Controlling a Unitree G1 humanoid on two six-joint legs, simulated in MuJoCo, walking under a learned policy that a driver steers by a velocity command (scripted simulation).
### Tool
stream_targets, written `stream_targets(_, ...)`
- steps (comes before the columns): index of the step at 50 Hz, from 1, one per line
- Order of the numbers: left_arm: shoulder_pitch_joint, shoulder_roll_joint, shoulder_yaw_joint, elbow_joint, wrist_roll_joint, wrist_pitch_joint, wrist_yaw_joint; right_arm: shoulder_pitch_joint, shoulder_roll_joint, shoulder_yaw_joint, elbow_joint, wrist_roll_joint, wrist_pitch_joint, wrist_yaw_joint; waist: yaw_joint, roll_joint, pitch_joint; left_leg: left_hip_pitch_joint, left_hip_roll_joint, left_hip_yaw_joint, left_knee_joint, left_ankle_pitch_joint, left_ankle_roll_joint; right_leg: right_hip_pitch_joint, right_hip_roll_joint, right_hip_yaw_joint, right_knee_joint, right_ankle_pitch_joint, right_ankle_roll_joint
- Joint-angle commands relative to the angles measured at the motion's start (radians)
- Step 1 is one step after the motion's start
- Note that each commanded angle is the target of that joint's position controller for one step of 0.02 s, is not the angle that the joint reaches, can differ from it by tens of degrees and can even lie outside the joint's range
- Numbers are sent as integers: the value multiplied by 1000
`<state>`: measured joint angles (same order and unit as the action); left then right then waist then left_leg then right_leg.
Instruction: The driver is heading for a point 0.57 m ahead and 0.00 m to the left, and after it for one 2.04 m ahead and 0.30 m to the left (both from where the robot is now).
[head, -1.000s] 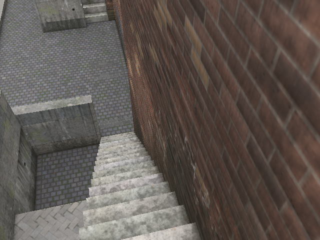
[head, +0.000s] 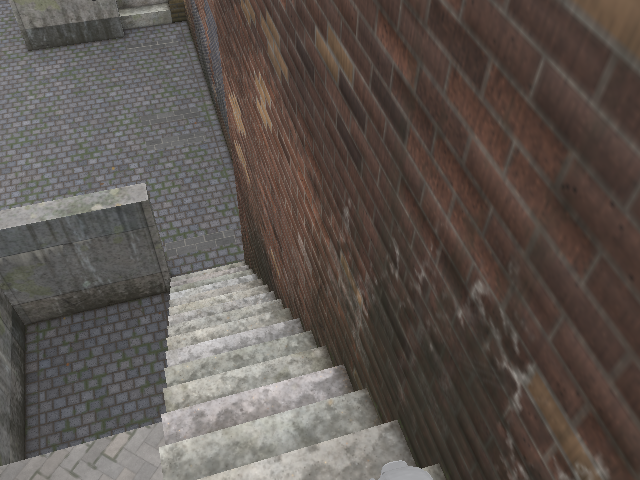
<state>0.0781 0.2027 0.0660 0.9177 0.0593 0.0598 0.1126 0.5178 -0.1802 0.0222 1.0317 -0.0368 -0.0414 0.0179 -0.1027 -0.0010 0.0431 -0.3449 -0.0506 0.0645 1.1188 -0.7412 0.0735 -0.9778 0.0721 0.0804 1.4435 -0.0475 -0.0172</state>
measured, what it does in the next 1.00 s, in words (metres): goes down: right foot 0.43 m lower, then left foot 0.21 m lower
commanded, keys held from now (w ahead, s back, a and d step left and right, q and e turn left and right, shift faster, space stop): w+shift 0.40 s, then shift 0.60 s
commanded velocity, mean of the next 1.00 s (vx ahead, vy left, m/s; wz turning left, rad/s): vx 0.59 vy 0.10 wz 0.00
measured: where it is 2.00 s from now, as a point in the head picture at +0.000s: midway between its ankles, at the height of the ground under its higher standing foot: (258, 417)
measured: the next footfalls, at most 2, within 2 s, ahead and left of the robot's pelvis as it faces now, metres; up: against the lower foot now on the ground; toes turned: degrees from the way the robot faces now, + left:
right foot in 0.48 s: +0.46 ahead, +0.02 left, -0.43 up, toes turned +6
left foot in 0.70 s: +0.66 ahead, +0.18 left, -0.65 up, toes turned +6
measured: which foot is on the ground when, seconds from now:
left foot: down 0.00-0.38, up 0.40-0.68, down 0.70-1.00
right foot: up 0.00-0.46, down 0.48-0.68, up 0.70-0.98, down 1.00-1.00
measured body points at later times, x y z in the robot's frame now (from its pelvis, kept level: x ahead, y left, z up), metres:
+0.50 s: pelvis +0.42 +0.06 -0.31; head +0.44 +0.05 +0.14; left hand +0.45 +0.36 -0.44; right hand +0.29 -0.20 -0.44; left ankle +0.22 +0.17 -0.64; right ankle +0.42 +0.02 -1.07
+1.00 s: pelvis +0.81 +0.08 -0.75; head +0.80 +0.08 -0.30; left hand +0.85 +0.33 -0.89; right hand +0.88 -0.16 -0.88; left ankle +0.65 +0.18 -1.26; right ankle +0.92 +0.00 -1.47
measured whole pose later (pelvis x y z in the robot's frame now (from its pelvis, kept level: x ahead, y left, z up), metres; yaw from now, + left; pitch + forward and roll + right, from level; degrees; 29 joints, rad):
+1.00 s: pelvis +0.81 +0.08 -0.75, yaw +1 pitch -3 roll +7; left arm 0.34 0.24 0.05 0.87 0.05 -0.04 -0.06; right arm 0.35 -0.21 0.03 0.90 0.00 -0.13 0.00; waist 0.05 -0.14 0.01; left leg -0.32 -0.07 0.15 1.62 -0.84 -0.02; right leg -0.43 -0.07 0.02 0.62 0.43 -0.04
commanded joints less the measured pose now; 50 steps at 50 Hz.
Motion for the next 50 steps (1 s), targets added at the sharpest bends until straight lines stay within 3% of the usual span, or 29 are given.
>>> stream_targets(1, -94, 161, 33, -67, -2, -36, -27, -96, -72, 10, -67, 41, -44, -48, 22, 122, 11, 162, 182, -369, -270, 798, -7, -92, -75, 110, -469, 471, -8)
stream_targets(4, -169, 92, 9, -110, -46, -12, -86, -11, -108, 5, -12, 40, -56, -35, 13, 3, 48, -69, 157, -376, -358, 697, 59, 302, -20, 39, -565, 592, -51)
stream_targets(13, -611, 114, 4, -139, -31, -64, -76, 515, -64, -22, 217, -61, -107, -58, -264, -42, 331, 671, 89, -503, -151, 768, 124, -611, 20, 219, -700, 13, -70)
stream_targets(14, -453, 90, -15, -117, -35, -73, -87, 397, -61, -28, 179, -59, -114, -48, -149, -218, 253, 407, 49, -383, -153, 725, 85, -179, -13, 108, -829, 338, -69)
stream_targets(18, 337, 119, 1, 155, -50, -43, -147, -48, -121, -50, 39, -48, -118, -17, 195, -223, -89, -261, -100, -47, 196, 59, 7, 1148, -15, -110, -725, 837, -69)
stream_targets(22, 826, 138, 6, 301, -9, -85, -118, -345, -254, -91, 60, -57, -67, -84, 521, -237, 97, -468, -237, 100, 1229, -274, -99, 1320, -198, -3, -1351, 1048, -205)
stream_targets(23, 857, 171, 5, 315, -18, -126, -93, -437, -293, -112, 7, -71, -76, -71, 485, -127, 141, -689, -286, 26, 1240, -321, -97, 1469, -203, -11, -1312, 1011, -154)
stream_targets(25, 610, 151, -36, 214, -42, -145, -54, -64, -101, -66, -43, 29, -85, -16, 87, -137, -93, -670, -129, -233, 659, 4, -20, 1572, -319, 16, -859, 1409, -88)
stream_targets(26, 415, 305, 19, 220, -68, -166, -6, 107, -35, -61, -30, 5, -45, -29, -49, -311, -106, -716, 61, -355, 456, 68, -61, 1495, -570, 384, -859, 1172, -408)
stream_targets(27, 307, 251, 20, 183, -108, -205, -12, 57, -150, -85, 32, -104, 9, -68, -33, 13, -15, -673, 118, -337, 370, 160, -127, 1186, -526, 524, -883, 772, -430)
stream_targets(28, 335, 144, -7, 177, -109, -239, -22, -60, -223, -107, 9, -91, 11, -86, -6, 271, 31, -372, 67, -238, 67, 396, -171, 805, -317, 395, -861, 743, -356)
stream_targets(29, 208, -132, -116, 70, 220, -210, -132, -288, 123, 64, -143, -124, -46, 52, -13, 324, -202, 168, 161, -236, -32, 835, -192, 51, -224, 236, -749, 21, -280)
stream_targets(30, 197, 137, -1, 152, -104, -248, -15, 105, -28, -35, 10, 1, -56, 20, -199, 295, -85, 573, -29, -25, -167, 1270, -133, 16, -83, 121, -634, 4, -209)
stream_targets(31, 235, 24, -74, 9, 129, -232, -90, -228, 73, 61, -136, -99, -82, 113, -9, 168, -19, 685, 165, -160, -94, 1501, -150, -485, 25, -20, -457, -526, -49)
stream_targets(32, 243, 121, -7, 179, -146, -257, 5, 46, 16, 14, -55, 60, -84, 67, -188, 234, -82, 612, -10, 11, -499, 1650, -155, 21, 99, -72, -385, -414, -100)
stream_targets(33, 341, 95, -15, 197, -180, -237, 19, 94, -25, 10, 10, 84, -75, 29, -81, 226, -27, 648, 50, -16, -690, 1604, -161, 58, 128, -50, -233, -317, -71)
stream_targets(35, 340, 102, -13, 190, -135, -139, -14, 211, -103, -17, 16, -17, -36, 17, -169, 256, 1, 836, 259, -180, -905, 1801, 23, -122, 176, -157, 612, -956, -39)
stream_targets(36, 316, 114, 2, 124, -107, -119, -30, 299, -190, -37, 7, -23, -24, 20, -138, 59, -118, 1030, 378, -268, -568, 2259, 61, -245, 212, -163, 936, -1092, -54)
stream_targets(37, 552, 18, -18, 63, -89, -130, -15, 255, -370, -98, 59, -5, -45, 5, 41, 271, -168, 1111, 625, -454, -382, 1959, 220, -505, 55, 42, 838, -937, -78)
stream_targets(38, 287, -149, -81, -91, 44, -114, -157, 155, -198, -48, -116, -43, -86, 37, -159, 41, -203, 1160, 687, -610, -341, 1521, 421, -851, 7, 232, 952, -844, 25)
stream_targets(39, 442, 129, 21, 93, -13, -119, -41, 146, -260, -90, 19, -11, -77, 14, 42, -101, -40, 807, 491, -333, -489, 1452, 167, -596, 64, 108, 566, -614, -17)
stream_targets(40, 247, -49, -55, -134, 56, -127, -138, -275, -102, -3, -219, -82, -135, -29, 48, -427, -38, 345, 303, -187, -433, 985, 89, -501, -10, 138, 104, -181, 36)
stream_targets(41, 445, 19, -19, -34, 72, -132, -178, -570, -231, -18, -295, -87, -133, -42, 261, -212, 93, -199, 71, 106, -475, 671, 22, -39, 13, -87, -192, 113, 35)
stream_targets(42, 594, -32, -28, 28, 157, -97, -234, -598, -62, 12, -292, -154, -115, -26, 355, 130, 105, -917, 198, 79, -454, 579, 45, 666, -104, -87, -171, 464, -14)
stream_targets(46, 463, -17, -43, -39, 119, -83, -254, -290, -228, -21, -324, -36, -189, -38, 182, -136, 126, -761, 105, -2, -63, -97, -120, 940, -158, -55, -647, 895, -1)
stream_targets(47, 481, 22, -6, 27, -92, -77, -131, -117, -125, -46, -66, 149, -137, -28, 217, -1, 27, -344, 63, 59, 5, 399, -30, 762, 53, -237, -833, 899, 67)
stream_targets(48, 642, 96, -40, 27, 188, -81, -274, -280, -265, 17, -378, 38, -137, -3, 250, 29, 162, -546, 143, -176, 245, 286, -154, 1022, -251, -9, -736, 560, -19)
stream_targets(49, 916, 141, 48, 145, -123, -72, -133, -383, -166, -67, -111, 74, -79, -17, 458, 177, -78, -170, 132, 0, 320, 717, -27, 965, -106, -162, -993, 822, 1)
stream_targets(50, 983, 271, 66, 154, -113, -40, -101, -332, -195, -75, -157, 82, -24, -21, 419, 50, -28, -390, -13, -72, 777, 718, -52, 1255, -219, -21, -1049, 652, -108)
